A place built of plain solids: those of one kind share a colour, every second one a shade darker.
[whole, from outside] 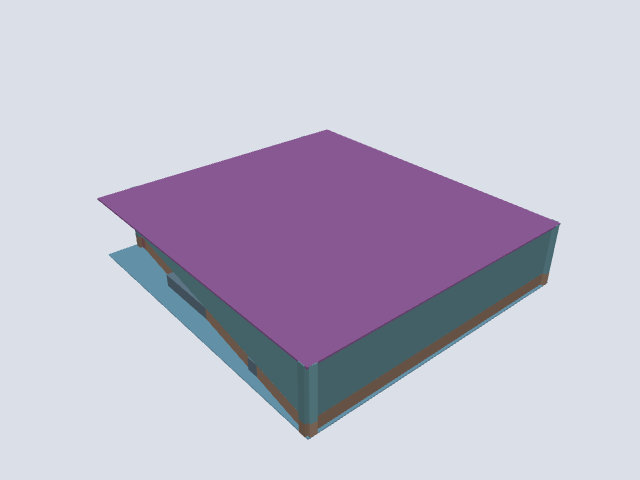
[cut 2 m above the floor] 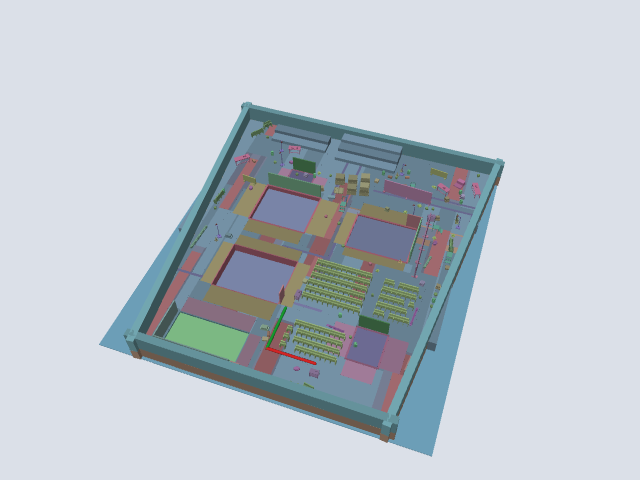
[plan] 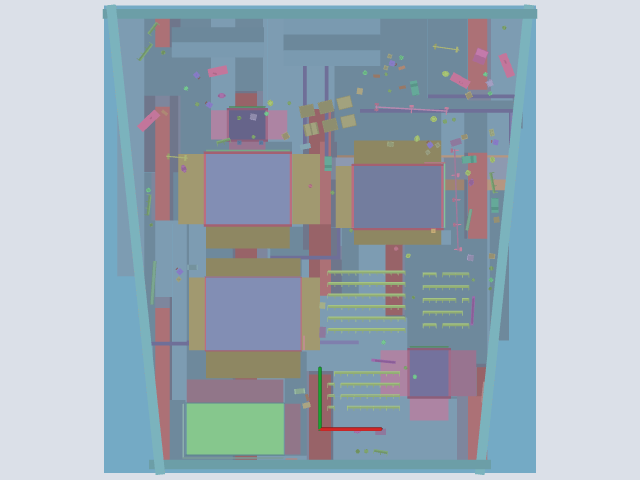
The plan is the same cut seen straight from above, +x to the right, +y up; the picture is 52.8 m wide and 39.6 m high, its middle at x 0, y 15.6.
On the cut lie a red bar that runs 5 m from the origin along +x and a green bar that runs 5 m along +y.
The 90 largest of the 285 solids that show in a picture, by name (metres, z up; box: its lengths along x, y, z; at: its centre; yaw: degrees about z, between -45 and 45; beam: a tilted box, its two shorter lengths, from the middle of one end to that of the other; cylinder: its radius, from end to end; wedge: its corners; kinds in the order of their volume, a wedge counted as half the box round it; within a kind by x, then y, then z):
{
 "floor_ground_1": {"box": [2.22, 21.25, 1.5], "at": [-15.61, 23.23, -0.75]},
 "floor_ground_2": {"box": [0.9, 10.0, 1.5], "at": [-14.05, 12.2, -0.75]},
 "floor_ground_3": {"box": [3.0, 4.0, 1.5], "at": [-13.0, 29.5, -0.75]},
 "floor_ground_4": {"box": [1.4, 6.3, 1.5], "at": [-12.9, 14.05, -0.75]},
 "floor_ground_5": {"box": [1.3, 4.6, 1.5], "at": [-11.75, 0.1, -0.75]},
 "floor_ground_6": {"box": [1.1, 4.5, 1.5], "at": [-11.65, 4.65, -0.75]},
 "floor_ground_7": {"box": [1.2, 9.7, 1.5], "at": [-11.6, 12.05, -0.75]},
 "floor_ground_8": {"box": [1.9, 11.15, 1.5], "at": [-10.55, 28.28, -0.75]},
 "floor_ground_9": {"box": [1.3, 4.2, 1.5], "at": [-10.15, 14.6, -0.75]},
 "floor_ground_10": {"box": [0.6, 9.95, 1.5], "at": [-9.3, 28.88, -0.75]},
 "floor_ground_11": {"box": [1.3, 7.55, 1.5], "at": [-8.35, 30.08, -0.75]},
 "floor_ground_12": {"box": [0.7, 7.35, 1.5], "at": [-7.35, 30.18, -0.75]},
 "floor_ground_13": {"box": [2.3, 5.95, 1.5], "at": [-5.85, 30.88, -0.75]},
 "floor_ground_14": {"box": [1.6, 7.55, 1.5], "at": [-3.5, 30.08, -0.75]},
 "floor_ground_15": {"box": [0.4, 9.95, 1.5], "at": [-2.5, 28.88, -0.75]},
 "floor_ground_16": {"box": [0.9, 11.15, 1.5], "at": [-1.85, 28.28, -0.75]},
 "floor_ground_17": {"box": [0.5, 8.5, 1.5], "at": [-1.35, 2.15, -0.75]},
 "floor_ground_18": {"box": [1.5, 7.45, 1.5], "at": [-0.35, 30.13, -0.75]},
 "floor_ground_19": {"box": [3.2, 3.7, 1.5], "at": [1.6, 9.15, -0.75]},
 "floor_ground_20": {"box": [1.4, 11.25, 1.5], "at": [2.1, 28.23, -0.75]},
 "floor_ground_21": {"box": [1.4, 4.2, 1.5], "at": [2.5, 13.1, -0.75]},
 "floor_ground_22": {"box": [3.9, 4.3, 1.5], "at": [3.05, 4.85, -0.75]},
 "floor_ground_23": {"box": [0.5, 7.75, 1.5], "at": [3.05, 29.98, -0.75]},
 "floor_ground_24": {"box": [1.8, 8.2, 1.5], "at": [4.1, 11.1, -0.75]},
 "floor_ground_25": {"box": [6.3, 1.8, 1.5], "at": [4.25, 1.6, -0.75]},
 "floor_ground_26": {"box": [2.2, 2.7, 1.5], "at": [6.1, 7.85, -0.75]},
 "floor_ground_27": {"box": [5.6, 6.55, 1.5], "at": [6.1, 30.58, -0.75]},
 "floor_ground_28": {"box": [10.2, 3.22, 1.5], "at": [6.2, -0.91, -0.75]},
 "floor_ground_29": {"box": [7.2, 2.3, 1.5], "at": [6.4, 24.95, -0.75]},
 "floor_ground_30": {"box": [3.6, 8.5, 1.5], "at": [9.0, 10.95, -0.75]},
 "floor_ground_31": {"box": [12.6, 0.7, 1.5], "at": [9.6, 26.75, -0.75]},
 "floor_ground_32": {"box": [3.3, 6.25, 1.5], "at": [10.55, 30.73, -0.75]},
 "floor_ground_33": {"box": [1.9, 3.5, 1.5], "at": [10.95, 24.35, -0.75]},
 "floor_ground_34": {"box": [1.1, 4.0, 1.5], "at": [11.35, 17.7, -0.75]},
 "floor_ground_35": {"box": [2.1, 9.2, 1.5], "at": [11.85, 11.1, -0.75]},
 "floor_ground_36": {"box": [1.9, 3.3, 1.5], "at": [12.85, 24.45, -0.75]},
 "floor_ground_37": {"box": [0.9, 10.3, 1.5], "at": [13.35, 10.55, -0.75]},
 "floor_ground_38": {"box": [1.8, 3.5, 1.5], "at": [14.7, 24.35, -0.75]},
 "floor_ground_39": {"box": [1.6, 12.4, 1.5], "at": [14.8, 13.5, -0.75]},
 "floor_ground_40": {"box": [2.62, 6.25, 1.5], "at": [15.41, 30.73, -0.75]},
 "wall_1": {"box": [0.8, 38.97, 6.2], "at": [-15.21, 15.62, 3.1], "yaw": 6.0},
 "wall_2": {"box": [28.2, 0.8, 6.2], "at": [0.0, -2.92, 3.1]},
 "wall_3": {"box": [35.84, 0.8, 6.2], "at": [0.0, 34.25, 3.1]},
 "wall_4": {"box": [0.8, 38.97, 6.2], "at": [15.21, 15.62, 3.1], "yaw": -6.0},
 "ceil_hall_1": {"box": [35.64, 38.57, 0.2], "at": [0.0, 15.66, 6.1]},
 "wall_foot_1": {"box": [0.8, 38.97, 1.5], "at": [-15.21, 15.62, -0.75], "yaw": 6.0},
 "wall_foot_2": {"box": [28.2, 0.8, 1.5], "at": [0.0, -2.92, -0.75]},
 "wall_foot_3": {"box": [35.84, 0.8, 1.5], "at": [0.0, 34.25, -0.75]},
 "wall_foot_4": {"box": [0.8, 38.97, 1.5], "at": [15.21, 15.62, -0.75], "yaw": -6.0},
 "floor_apron_bay_1": {"box": [2.1, 5.8, 1.5], "at": [-10.65, 19.8, -0.75]},
 "floor_apron_bay_2": {"box": [1.3, 6.0, 1.5], "at": [-10.15, 9.5, -0.75]},
 "floor_apron_bay_3": {"box": [6.9, 1.8, 1.5], "at": [-5.95, 15.8, -0.75]},
 "floor_apron_bay_4": {"box": [7.8, 2.2, 1.5], "at": [-5.5, 5.3, -0.75]},
 "floor_apron_bay_5": {"box": [7.8, 1.5, 1.5], "at": [-5.5, 13.35, -0.75]},
 "floor_apron_bay_6": {"box": [2.3, 5.8, 1.5], "at": [-1.15, 19.8, -0.75]},
 "floor_apron_bay_7": {"box": [1.5, 6.0, 1.5], "at": [-0.75, 9.5, -0.75]},
 "floor_apron_bay_8": {"box": [1.3, 5.1, 1.5], "at": [1.95, 19.15, -0.75]},
 "floor_apron_bay_9": {"box": [7.2, 1.2, 1.5], "at": [6.4, 15.8, -0.75]},
 "floor_apron_bay_10": {"box": [7.2, 1.9, 1.5], "at": [6.4, 22.85, -0.75]},
 "floor_base_1": {"box": [35.64, 38.57, 0.1], "at": [0.0, 15.66, -1.55]},
 "floor_aisle_1": {"box": [1.2, 4.92, 1.5], "at": [-13.0, -0.06, -0.75]},
 "floor_aisle_2": {"box": [1.2, 4.5, 1.5], "at": [-13.0, 4.65, -0.75]},
 "floor_aisle_3": {"box": [1.2, 4.0, 1.5], "at": [-13.0, 19.2, -0.75]},
 "floor_aisle_4": {"box": [1.2, 5.4, 1.5], "at": [-13.0, 23.9, -0.75]},
 "floor_aisle_5": {"box": [1.8, 7.02, 1.5], "at": [0.0, 0.99, -0.75]},
 "floor_aisle_6": {"box": [1.8, 2.1, 1.5], "at": [0.0, 15.85, -0.75]},
 "floor_aisle_7": {"box": [0.9, 5.5, 1.5], "at": [0.45, 19.65, -0.75]},
 "floor_aisle_8": {"box": [1.4, 5.8, 1.5], "at": [6.1, 12.3, -0.75]},
 "floor_aisle_9": {"box": [1.6, 5.22, 1.5], "at": [13.0, 0.09, -0.75]},
 "floor_aisle_10": {"box": [1.6, 7.1, 1.5], "at": [13.0, 19.25, -0.75]},
 "floor_aisle_11": {"box": [1.6, 5.85, 1.5], "at": [13.0, 30.93, -0.75]},
 "floor_void_bay_1": {"box": [6.9, 5.8, 0.92], "at": [-5.95, 19.8, -1.04]},
 "floor_void_bay_2": {"box": [7.8, 6.0, 0.4], "at": [-5.5, 9.5, -1.3]},
 "floor_void_bay_3": {"box": [7.2, 5.1, 1.36], "at": [6.4, 19.15, -0.82]},
 "floor_void_pit_1": {"box": [8.0, 4.2, 1.32], "at": [-7.0, 0.0, -0.84]},
 "floor_apron_patch_1": {"box": [1.6, 2.4, 1.5], "at": [-3.5, 25.1, -0.75]},
 "floor_apron_patch_2": {"box": [2.2, 3.8, 1.5], "at": [6.1, 4.6, -0.75]},
 "floor_apron_patch_3": {"box": [3.2, 1.8, 1.5], "at": [9.0, 1.6, -0.75]},
 "floor_apron_patch_4": {"box": [2.1, 3.8, 1.5], "at": [11.85, 4.6, -0.75]},
 "wall_bank_1": {"box": [7.6, 1.25, 0.92], "at": [-8.42, 32.53, 0.46]},
 "wall_bank_2": {"box": [8.0, 1.3, 0.92], "at": [0.98, 31.9, 0.46]},
 "wall_bank_3": {"box": [8.0, 1.3, 1.38], "at": [0.98, 33.2, 0.69]},
 "floor_apron_pit_1": {"box": [8.0, 1.9, 1.5], "at": [-7.0, 3.15, -0.75]},
 "floor_apron_pit_2": {"box": [1.3, 4.2, 1.5], "at": [-2.25, 0.0, -0.75]},
 "floor_fixed_patch_1": {"box": [3.0, 2.4, 1.5], "at": [-6.0, 25.1, -0.75]},
 "floor_fixed_patch_2": {"box": [3.2, 3.8, 1.5], "at": [9.0, 4.6, -0.75]},
 "floor_under_aisle_1": {"box": [0.9, 6.3, 1.5], "at": [-14.05, 24.35, -0.75]},
 "floor_under_aisle_2": {"box": [0.7, 6.3, 1.5], "at": [-12.05, 24.35, -0.75]},
 "floor_under_aisle_3": {"box": [0.9, 5.22, 1.5], "at": [11.75, 0.09, -0.75]},
 "floor_chase_1": {"box": [12.6, 0.3, 1.5], "at": [9.6, 26.25, -0.75]}
}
